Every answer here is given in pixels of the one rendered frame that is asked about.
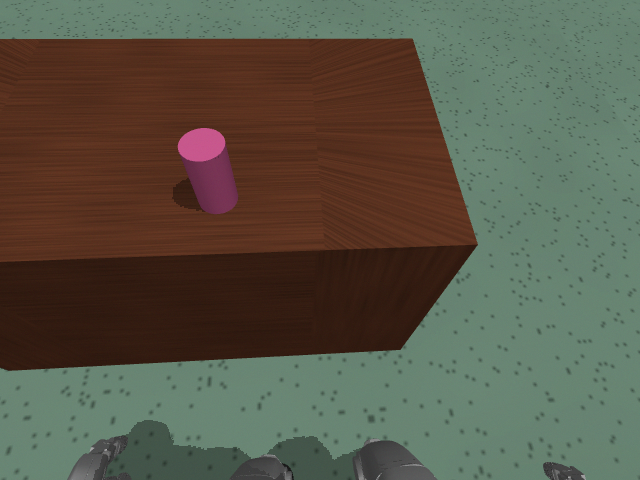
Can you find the can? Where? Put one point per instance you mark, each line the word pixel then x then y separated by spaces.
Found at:
pixel 205 157

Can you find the left robot hand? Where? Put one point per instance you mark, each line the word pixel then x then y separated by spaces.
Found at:
pixel 93 466

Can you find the right robot hand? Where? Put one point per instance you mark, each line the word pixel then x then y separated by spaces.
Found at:
pixel 556 471

